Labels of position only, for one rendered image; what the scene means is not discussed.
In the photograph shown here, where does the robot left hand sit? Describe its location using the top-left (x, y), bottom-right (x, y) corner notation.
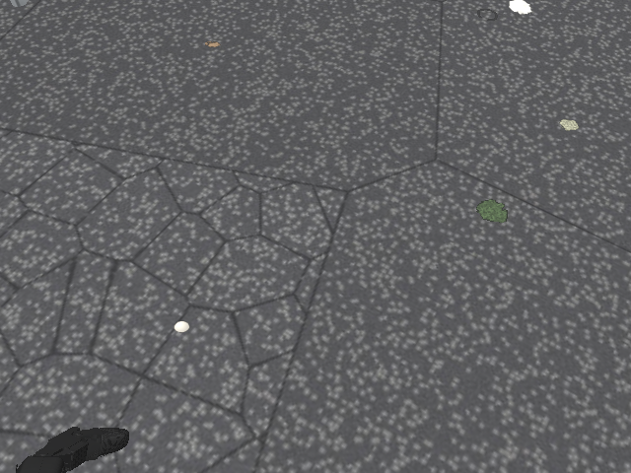
top-left (16, 427), bottom-right (129, 473)

